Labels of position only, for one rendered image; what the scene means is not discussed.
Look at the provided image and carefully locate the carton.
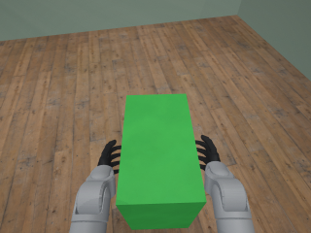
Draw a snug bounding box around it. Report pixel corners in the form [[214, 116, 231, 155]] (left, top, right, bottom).
[[116, 93, 207, 230]]

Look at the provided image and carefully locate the right robot hand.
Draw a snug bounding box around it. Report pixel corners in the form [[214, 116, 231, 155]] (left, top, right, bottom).
[[195, 135, 221, 171]]

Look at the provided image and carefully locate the left robot forearm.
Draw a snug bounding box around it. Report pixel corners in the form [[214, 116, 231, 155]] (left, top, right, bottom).
[[69, 165, 116, 233]]

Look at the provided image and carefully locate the right robot forearm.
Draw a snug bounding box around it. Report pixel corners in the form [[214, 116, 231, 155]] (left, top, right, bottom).
[[204, 161, 256, 233]]

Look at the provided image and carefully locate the left robot hand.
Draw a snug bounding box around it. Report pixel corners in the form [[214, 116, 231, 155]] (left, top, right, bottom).
[[97, 140, 121, 175]]

